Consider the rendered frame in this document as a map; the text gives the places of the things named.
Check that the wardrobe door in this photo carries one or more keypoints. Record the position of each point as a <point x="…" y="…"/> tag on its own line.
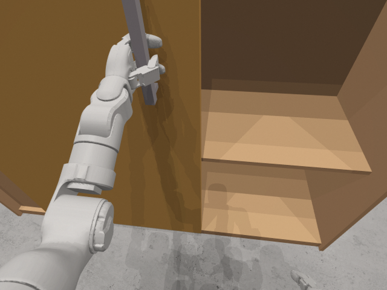
<point x="53" y="56"/>
<point x="15" y="192"/>

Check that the left robot hand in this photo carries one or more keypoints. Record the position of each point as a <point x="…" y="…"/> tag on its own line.
<point x="120" y="63"/>

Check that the robot left forearm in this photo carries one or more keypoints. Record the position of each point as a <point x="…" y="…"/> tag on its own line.
<point x="97" y="142"/>

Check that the right robot hand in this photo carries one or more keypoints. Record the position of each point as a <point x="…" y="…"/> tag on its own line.
<point x="304" y="281"/>

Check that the handle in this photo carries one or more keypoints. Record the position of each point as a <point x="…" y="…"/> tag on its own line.
<point x="134" y="20"/>

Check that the left robot upper arm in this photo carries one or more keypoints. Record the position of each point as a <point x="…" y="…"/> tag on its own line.
<point x="76" y="227"/>

